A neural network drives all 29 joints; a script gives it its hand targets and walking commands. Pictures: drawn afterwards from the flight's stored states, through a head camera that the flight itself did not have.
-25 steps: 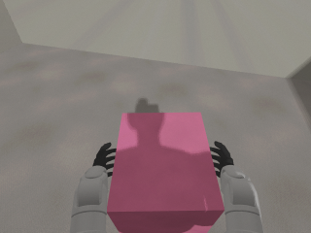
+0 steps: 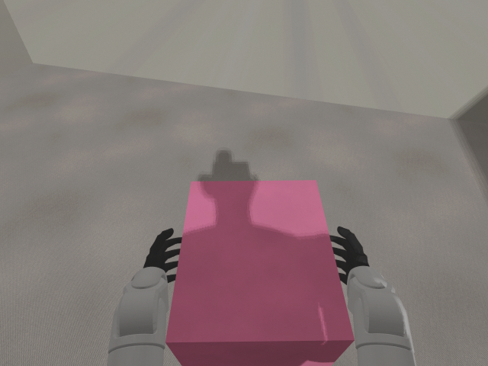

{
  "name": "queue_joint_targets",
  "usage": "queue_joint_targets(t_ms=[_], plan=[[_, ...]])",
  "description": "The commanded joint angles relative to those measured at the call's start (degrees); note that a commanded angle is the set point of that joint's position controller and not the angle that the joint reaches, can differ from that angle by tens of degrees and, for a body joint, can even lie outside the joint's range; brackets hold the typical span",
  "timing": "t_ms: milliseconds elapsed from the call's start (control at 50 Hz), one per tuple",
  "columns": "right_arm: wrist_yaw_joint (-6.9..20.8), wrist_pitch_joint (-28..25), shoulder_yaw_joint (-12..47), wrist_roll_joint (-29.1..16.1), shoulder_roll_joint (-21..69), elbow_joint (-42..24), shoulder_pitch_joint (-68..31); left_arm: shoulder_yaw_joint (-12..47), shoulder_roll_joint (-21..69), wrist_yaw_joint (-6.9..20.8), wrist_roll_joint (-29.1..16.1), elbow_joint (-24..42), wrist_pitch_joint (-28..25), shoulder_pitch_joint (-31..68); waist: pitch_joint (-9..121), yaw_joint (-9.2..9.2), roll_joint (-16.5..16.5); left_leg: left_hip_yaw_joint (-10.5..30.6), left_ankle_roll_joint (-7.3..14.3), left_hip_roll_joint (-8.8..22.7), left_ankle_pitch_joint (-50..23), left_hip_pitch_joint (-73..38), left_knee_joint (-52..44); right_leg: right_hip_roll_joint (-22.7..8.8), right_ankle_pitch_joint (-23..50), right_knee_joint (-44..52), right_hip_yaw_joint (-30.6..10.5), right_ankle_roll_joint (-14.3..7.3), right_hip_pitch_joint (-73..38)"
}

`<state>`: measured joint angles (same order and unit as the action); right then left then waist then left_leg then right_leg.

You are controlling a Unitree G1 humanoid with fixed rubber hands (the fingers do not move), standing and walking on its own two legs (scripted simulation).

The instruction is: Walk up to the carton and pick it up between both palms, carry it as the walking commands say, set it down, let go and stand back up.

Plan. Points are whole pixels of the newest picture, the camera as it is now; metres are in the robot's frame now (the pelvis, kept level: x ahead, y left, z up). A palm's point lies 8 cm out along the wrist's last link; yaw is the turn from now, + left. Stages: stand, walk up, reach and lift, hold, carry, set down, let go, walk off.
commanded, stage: hold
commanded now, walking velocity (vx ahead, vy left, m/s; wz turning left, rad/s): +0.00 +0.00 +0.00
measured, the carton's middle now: (254, 281) +0.31 -0.01 -0.04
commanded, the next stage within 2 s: carry in 0.68 s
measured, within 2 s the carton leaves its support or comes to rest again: neither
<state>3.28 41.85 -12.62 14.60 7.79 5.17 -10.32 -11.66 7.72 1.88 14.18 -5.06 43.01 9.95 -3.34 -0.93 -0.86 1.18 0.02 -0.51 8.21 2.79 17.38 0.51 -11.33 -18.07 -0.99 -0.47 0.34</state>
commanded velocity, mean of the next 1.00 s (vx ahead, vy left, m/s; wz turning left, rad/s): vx -0.09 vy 0.00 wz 0.00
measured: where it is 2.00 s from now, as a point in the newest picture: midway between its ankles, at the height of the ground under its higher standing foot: outside the picture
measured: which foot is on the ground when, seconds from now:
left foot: down 0.00-1.00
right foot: down 0.00-1.00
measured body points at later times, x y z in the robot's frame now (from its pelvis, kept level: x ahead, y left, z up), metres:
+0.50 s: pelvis -0.01 +0.00 +0.00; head -0.04 +0.01 +0.45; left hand +0.28 +0.16 +0.03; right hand +0.28 -0.17 +0.04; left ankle +0.02 +0.12 -0.75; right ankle -0.01 -0.11 -0.75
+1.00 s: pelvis -0.05 +0.00 -0.03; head -0.06 +0.00 +0.42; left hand +0.24 +0.17 +0.05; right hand +0.24 -0.16 +0.05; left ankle +0.02 +0.12 -0.75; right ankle -0.01 -0.11 -0.75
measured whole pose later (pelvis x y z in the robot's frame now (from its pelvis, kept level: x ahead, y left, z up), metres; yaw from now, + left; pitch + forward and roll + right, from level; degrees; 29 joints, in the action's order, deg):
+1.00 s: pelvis -0.05 +0.00 -0.03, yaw +0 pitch +3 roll +0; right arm -1.6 60.1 -9.0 6.5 7.1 -14.8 -9.2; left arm -9.8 6.4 -1.0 7.1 15.5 61.2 8.9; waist 5.7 0.2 0.0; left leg 1.1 0.0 -0.5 12.6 27.8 37.1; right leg 0.9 -16.4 -38.9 -0.8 -0.4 25.8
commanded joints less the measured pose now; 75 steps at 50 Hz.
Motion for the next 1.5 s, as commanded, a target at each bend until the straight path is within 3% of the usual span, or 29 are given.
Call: queue_joint_targets(t_ms=[0,640,660,680,720,820,880,940,980,1000,1040,1060,1080,1120,1160,1180,1200,1220,1240,1260,1280,1340,1400,1480], plan=[[8.4,-0.8,28.4,-10.8,40.5,-2.1,-21.1,29.5,38.5,9.7,-12.0,4.1,-1.7,23.1,12.3,0.06,0.2,2.6,0.3,-4.7,-10.1,-6.7,-0.4,3.9,12.2,2.4,-2.8,0.0,2.4],[9.6,-0.7,28.6,-10.7,41.8,-0.6,-23.3,29.2,40.5,10.6,-11.6,1.7,-1.5,25.3,11.3,0.13,0.6,2.3,0.4,-4.4,-5.0,-5.2,-0.7,4.1,5.5,2.6,-2.8,-0.8,4.3],[10.1,-0.2,34.4,-13.4,43.4,-3.3,-26.2,33.1,43.5,11.3,-14.4,3.6,-1.1,29.0,18.1,1.29,1.5,2.1,1.3,6.9,-3.0,4.3,5.4,-6.6,-0.3,-4.2,-1.5,-0.8,7.6],[10.3,0.5,34.2,-13.9,44.8,-1.3,-26.0,32.5,43.7,11.4,-14.9,2.8,-0.7,29.5,19.8,1.31,1.4,3.6,1.9,7.6,-2.9,6.8,6.5,-6.9,-0.4,-6.0,-3.5,-1.2,8.4],[10.3,1.6,36.2,-15.2,45.1,-2.2,-25.0,33.8,43.9,11.2,-15.4,3.7,0.6,27.3,19.9,1.41,1.5,3.2,1.5,8.6,-6.6,11.2,9.3,-7.9,4.0,-9.5,-3.4,-1.2,11.5],[8.7,9.0,40.7,-20.9,43.9,-11.0,-23.3,39.3,44.1,9.9,-20.6,12.5,7.9,25.6,23.1,1.05,1.3,3.0,1.5,9.2,-22.8,13.7,16.4,-8.0,20.0,-16.9,-2.9,-0.5,15.1],[7.9,15.2,43.0,-25.1,43.5,-17.6,-22.6,42.1,44.3,9.5,-24.7,19.2,14.2,25.2,25.1,0.71,2.5,4.7,2.7,10.4,-24.3,14.5,16.7,-7.0,17.7,-19.6,-2.5,-0.4,17.1],[7.3,20.0,44.6,-28.0,43.2,-22.9,-22.3,43.6,43.9,9.1,-27.3,24.6,19.2,24.5,24.7,0.6,4.1,7.3,3.9,11.1,-14.7,17.7,14.1,-5.8,6.8,-19.7,-2.7,-0.8,19.4],[7.0,22.5,45.4,-29.1,43.1,-25.9,-22.1,44.1,43.7,9.1,-28.3,27.3,21.8,23.6,23.2,0.61,2.6,6.8,3.5,9.6,-4.7,21.0,13.7,-6.9,0.0,-15.9,-5.0,-1.7,20.7],[6.9,23.5,45.7,-29.4,43.1,-27.0,-22.0,44.2,43.5,9.1,-28.6,28.4,22.8,23.2,22.4,0.59,0.3,5.0,2.8,7.7,0.3,22.7,15.2,-8.7,-1.4,-12.6,-7.3,-2.5,21.2],[7.0,25.1,46.0,-30.1,43.0,-28.5,-22.2,43.9,43.5,9.1,-28.9,29.5,24.4,21.9,22.3,0.89,-9.6,-3.3,1.3,0.5,9.6,23.2,29.1,-16.8,2.1,-3.9,-15.6,-6.3,23.7],[7.1,25.8,46.2,-30.6,43.1,-28.5,-22.1,43.7,43.7,9.1,-28.8,30.0,25.1,21.8,22.6,1.02,-11.8,-4.9,1.2,0.0,16.2,22.8,37.3,-20.4,5.0,-2.2,-17.6,-8.7,25.6],[7.3,26.4,46.7,-31.3,43.5,-28.8,-22.4,43.7,43.6,9.0,-28.8,31.1,25.6,22.1,21.8,0.93,-10.4,-4.7,1.0,0.7,18.5,23.6,39.7,-20.6,7.3,-1.9,-16.5,-9.6,26.0],[7.5,27.1,47.5,-32.7,44.1,-30.1,-23.0,43.8,43.8,8.8,-28.9,32.2,26.5,21.4,21.3,0.48,-8.7,-4.5,1.2,2.1,17.1,23.2,32.4,-16.8,13.4,-5.6,-11.5,-7.5,23.6],[7.6,27.9,47.1,-32.6,44.0,-28.9,-20.8,43.3,43.4,8.6,-28.4,30.7,27.2,19.4,22.7,0.26,-8.8,-7.4,0.9,-0.2,11.8,18.2,18.8,-13.1,15.1,-9.8,-7.9,-5.3,20.8],[7.6,28.0,46.7,-32.1,43.7,-28.5,-19.7,43.3,43.3,8.6,-28.3,30.1,27.3,18.4,22.6,0.56,-7.0,-5.5,0.5,0.7,9.7,15.0,12.0,-11.5,14.4,-12.4,-6.9,-3.9,21.2],[7.5,28.2,46.0,-31.8,43.3,-28.4,-18.6,43.6,43.5,8.6,-28.4,30.3,27.4,18.0,23.5,0.65,-1.9,1.9,1.0,6.7,5.4,9.8,7.1,-9.5,8.8,-18.0,-4.9,-1.5,25.0],[7.8,28.0,45.4,-31.0,42.7,-26.9,-17.1,43.7,43.2,8.7,-27.8,30.5,27.7,19.4,21.1,-0.09,14.7,18.9,7.0,22.5,-11.8,7.6,3.1,-2.2,-9.8,-28.5,2.4,2.4,37.1],[7.9,28.0,45.5,-31.2,43.1,-28.1,-17.6,44.4,43.0,8.7,-28.3,30.1,27.5,20.6,21.5,-0.52,17.7,20.6,12.5,27.2,-22.4,12.7,1.7,-0.1,-24.1,-44.2,2.9,2.6,35.8],[7.9,28.1,44.9,-30.9,43.8,-27.9,-17.3,45.0,43.8,8.7,-28.9,29.7,27.1,20.9,21.5,0.01,11.6,16.4,12.5,24.0,-20.2,15.1,2.4,-0.8,-22.0,-50.5,-0.1,2.3,33.5],[8.0,27.9,44.7,-30.7,43.9,-29.7,-18.6,46.7,45.1,9.0,-30.1,31.8,26.7,22.8,20.8,0.27,7.4,11.4,10.9,20.5,-15.7,17.6,2.7,-1.0,-18.1,-54.4,0.6,2.4,33.1],[8.1,28.0,44.2,-30.4,44.8,-29.4,-19.6,47.5,46.3,8.9,-31.0,32.5,26.6,24.8,21.1,0.74,8.0,5.0,7.6,13.7,-7.8,13.8,3.2,-0.7,-13.0,-52.5,2.6,3.3,34.7],[7.8,28.0,43.6,-29.5,43.3,-28.3,-16.3,47.6,44.9,8.4,-30.8,30.9,26.8,22.5,22.7,0.33,10.7,8.6,7.5,15.3,-6.2,8.1,1.9,0.6,-17.0,-39.1,4.1,3.5,31.8],[7.5,28.0,43.5,-28.4,42.5,-27.8,-15.4,46.9,44.1,8.4,-30.6,28.6,26.8,20.3,23.1,-0.27,13.5,11.4,8.0,17.1,-3.9,7.7,-0.5,1.8,-18.1,-21.5,5.6,1.5,23.4]])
